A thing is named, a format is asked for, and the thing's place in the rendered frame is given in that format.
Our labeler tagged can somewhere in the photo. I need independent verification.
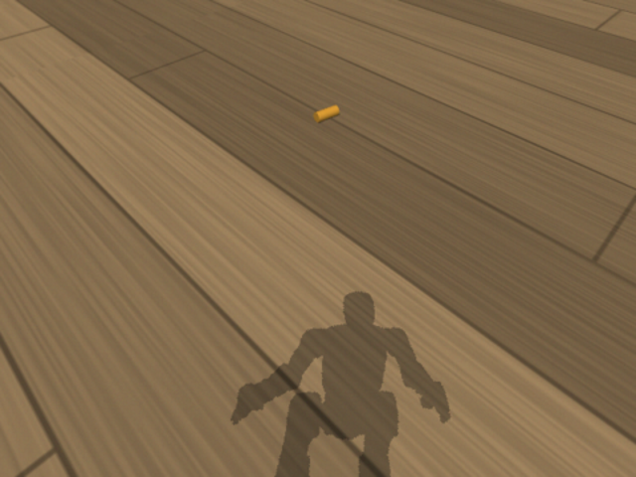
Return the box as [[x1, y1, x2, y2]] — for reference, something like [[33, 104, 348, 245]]
[[313, 105, 339, 122]]

